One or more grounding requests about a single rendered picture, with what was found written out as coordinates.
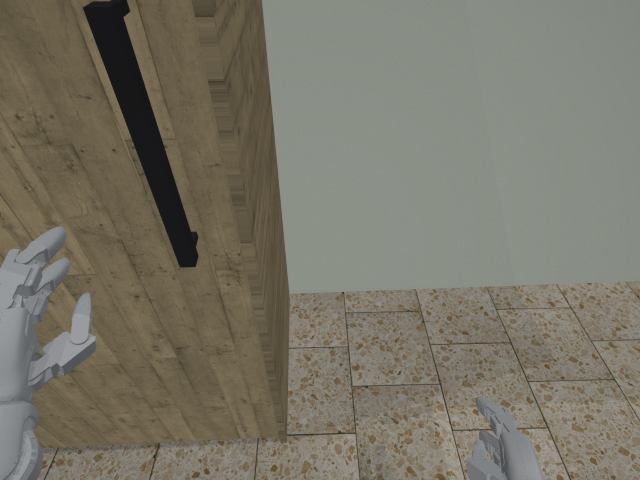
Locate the handle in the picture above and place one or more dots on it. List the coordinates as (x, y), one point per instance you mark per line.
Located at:
(108, 27)

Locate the left robot forearm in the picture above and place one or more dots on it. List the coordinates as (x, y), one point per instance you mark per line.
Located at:
(21, 456)

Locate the wardrobe door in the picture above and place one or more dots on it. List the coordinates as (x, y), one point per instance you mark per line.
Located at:
(178, 354)

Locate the robot right hand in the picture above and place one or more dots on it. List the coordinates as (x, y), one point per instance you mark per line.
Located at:
(513, 454)

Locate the robot left hand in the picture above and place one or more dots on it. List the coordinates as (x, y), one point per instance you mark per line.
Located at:
(24, 290)

